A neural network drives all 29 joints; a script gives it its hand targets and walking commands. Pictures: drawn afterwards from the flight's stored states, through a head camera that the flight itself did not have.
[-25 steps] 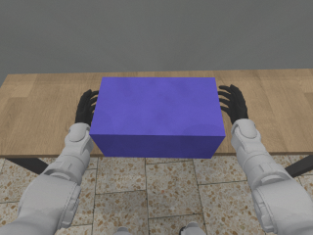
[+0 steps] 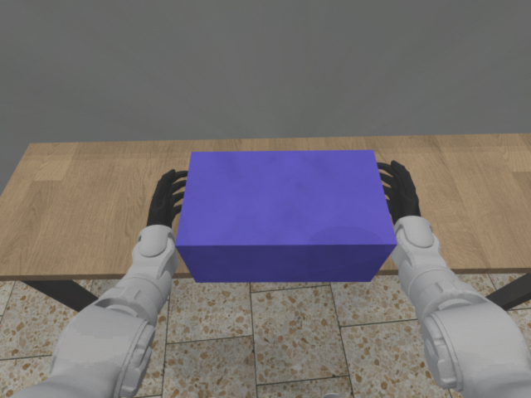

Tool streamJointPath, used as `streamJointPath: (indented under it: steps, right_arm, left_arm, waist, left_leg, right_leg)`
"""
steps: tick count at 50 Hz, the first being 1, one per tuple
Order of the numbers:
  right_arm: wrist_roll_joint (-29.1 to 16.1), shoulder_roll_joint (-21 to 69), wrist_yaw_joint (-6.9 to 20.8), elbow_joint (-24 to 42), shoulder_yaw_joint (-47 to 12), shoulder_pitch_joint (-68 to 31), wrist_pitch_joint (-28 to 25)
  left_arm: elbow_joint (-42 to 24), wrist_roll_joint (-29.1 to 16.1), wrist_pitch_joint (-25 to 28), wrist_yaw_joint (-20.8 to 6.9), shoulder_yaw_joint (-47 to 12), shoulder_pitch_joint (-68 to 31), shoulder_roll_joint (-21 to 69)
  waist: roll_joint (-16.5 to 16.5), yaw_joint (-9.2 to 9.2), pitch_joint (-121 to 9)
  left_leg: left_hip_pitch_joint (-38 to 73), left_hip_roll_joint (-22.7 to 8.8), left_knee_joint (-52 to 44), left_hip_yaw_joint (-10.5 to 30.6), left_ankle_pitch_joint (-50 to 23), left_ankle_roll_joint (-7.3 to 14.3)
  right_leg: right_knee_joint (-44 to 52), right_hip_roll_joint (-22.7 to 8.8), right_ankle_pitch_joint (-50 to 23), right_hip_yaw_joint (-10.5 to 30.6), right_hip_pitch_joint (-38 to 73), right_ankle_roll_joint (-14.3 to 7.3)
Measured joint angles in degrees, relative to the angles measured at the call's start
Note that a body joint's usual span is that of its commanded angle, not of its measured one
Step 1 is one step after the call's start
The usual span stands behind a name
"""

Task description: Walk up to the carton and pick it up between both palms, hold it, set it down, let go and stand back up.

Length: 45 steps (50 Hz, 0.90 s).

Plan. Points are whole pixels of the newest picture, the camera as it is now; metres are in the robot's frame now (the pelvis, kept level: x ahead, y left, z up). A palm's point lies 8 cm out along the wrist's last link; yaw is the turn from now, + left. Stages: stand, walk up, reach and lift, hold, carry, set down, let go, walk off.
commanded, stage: reach and lift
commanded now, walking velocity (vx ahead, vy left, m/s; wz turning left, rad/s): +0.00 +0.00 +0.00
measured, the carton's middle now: (282, 217) +0.42 -0.01 +0.00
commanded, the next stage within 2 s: none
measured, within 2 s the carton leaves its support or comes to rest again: leaves its support in 1.36 s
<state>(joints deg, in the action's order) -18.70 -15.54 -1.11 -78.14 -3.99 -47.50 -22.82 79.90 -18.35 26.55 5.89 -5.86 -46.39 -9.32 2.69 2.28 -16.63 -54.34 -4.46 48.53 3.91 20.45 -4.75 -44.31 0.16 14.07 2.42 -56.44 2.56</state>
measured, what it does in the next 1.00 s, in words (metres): stands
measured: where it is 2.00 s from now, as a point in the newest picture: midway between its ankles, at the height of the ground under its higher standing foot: outside the picture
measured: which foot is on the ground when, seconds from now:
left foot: down 0.00-1.00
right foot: down 0.00-1.00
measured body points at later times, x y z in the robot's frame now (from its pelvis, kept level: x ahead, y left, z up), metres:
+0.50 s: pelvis +0.00 -0.01 +0.00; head +0.10 -0.03 +0.44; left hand +0.42 +0.19 +0.01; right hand +0.44 -0.20 +0.01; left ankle +0.01 +0.16 -0.69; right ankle +0.05 -0.15 -0.69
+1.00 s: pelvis +0.02 +0.00 +0.02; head +0.12 -0.02 +0.46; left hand +0.41 +0.19 +0.01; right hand +0.43 -0.20 +0.02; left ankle +0.01 +0.16 -0.69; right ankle +0.05 -0.15 -0.69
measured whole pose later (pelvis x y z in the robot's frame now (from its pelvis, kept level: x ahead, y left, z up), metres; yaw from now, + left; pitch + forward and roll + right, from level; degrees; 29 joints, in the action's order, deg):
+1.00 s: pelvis +0.02 +0.00 +0.02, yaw +5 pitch +25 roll -1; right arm -2.2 -12.4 -2.5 -67.2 5.7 -38.3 -22.8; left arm 87.1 -16.6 39.0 3.2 -1.9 -42.8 -7.7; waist 5.7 -3.1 -13.9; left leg -46.2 -2.0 37.4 7.4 16.1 -4.5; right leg -34.6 -2.4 12.3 -0.9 -46.8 2.5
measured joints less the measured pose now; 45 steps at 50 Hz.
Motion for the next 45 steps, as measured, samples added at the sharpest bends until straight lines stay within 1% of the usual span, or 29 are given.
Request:
streamJointPath:
  steps: [5,11,19,27,32,36,39,45]
  right_arm:
    - [0.2,0.1,-0.4,0.5,0.0,-0.6,1.0]
    - [1.4,0.4,-1.1,1.1,0.4,-1.2,1.7]
    - [3.5,1.0,-1.7,2.0,1.8,-1.3,2.1]
    - [5.8,1.0,-1.6,2.7,3.2,-0.4,2.0]
    - [8.6,1.5,-1.5,3.6,5.3,0.6,1.7]
    - [12.1,2.4,-1.6,6.3,7.6,3.2,1.6]
    - [14.1,3.0,-1.4,8.1,8.6,5.5,1.3]
    - [16.3,3.3,-1.3,10.0,9.8,8.2,0.6]
  left_arm:
    - [1.3,-1.0,0.3,-0.2,-0.6,-1.0,-0.4]
    - [2.4,-1.3,1.0,-1.0,-0.2,-1.8,-0.8]
    - [4.1,-1.1,2.4,-2.0,0.1,-2.6,-1.3]
    - [5.1,-0.6,4.0,-1.9,0.7,-2.5,-0.8]
    - [6.1,0.7,5.7,-2.2,2.5,-1.9,-0.4]
    - [7.4,1.4,8.6,-2.6,3.4,-0.3,0.0]
    - [7.8,1.6,10.1,-2.7,3.7,1.3,0.5]
    - [8.1,1.7,11.9,-2.8,3.8,2.9,1.3]
  waist:
    - [-0.1,0.1,0.0]
    - [-0.2,-0.11,0.1]
    - [0.1,-0.86,0.2]
    - [0.3,-1.55,0.4]
    - [1.1,-2.48,1.3]
    - [2.6,-4.09,1.7]
    - [3.1,-4.89,1.8]
    - [3.0,-5.38,2.3]
  left_leg:
    - [-0.5,0.1,0.1,0.0,-0.2,-0.2]
    - [-1.1,0.3,0.2,0.2,-0.4,-0.5]
    - [-1.2,0.8,-0.1,0.8,-0.8,-0.7]
    - [-0.6,1.2,-1.0,1.3,-1.0,-0.6]
    - [1.0,1.5,-2.4,1.7,-1.5,-0.4]
    - [2.9,2.0,-4.5,2.6,-2.2,-0.2]
    - [4.6,2.2,-6.3,3.0,-2.7,0.0]
    - [7.0,2.4,-9.1,3.3,-3.5,0.2]
  right_leg:
    - [-1.0,0.0,0.2,0.1,-0.9,-0.2]
    - [-2.1,-0.2,0.6,-0.1,-1.9,-0.6]
    - [-2.5,-0.6,0.9,-0.5,-2.1,-0.8]
    - [-1.7,-1.0,0.9,-0.9,-1.2,-0.7]
    - [0.1,-1.3,0.6,-1.4,0.9,-0.5]
    - [2.6,-1.9,0.2,-2.4,3.6,-0.3]
    - [4.5,-2.2,-0.2,-2.8,5.6,-0.2]
    - [7.4,-2.5,-0.9,-3.2,8.3,-0.1]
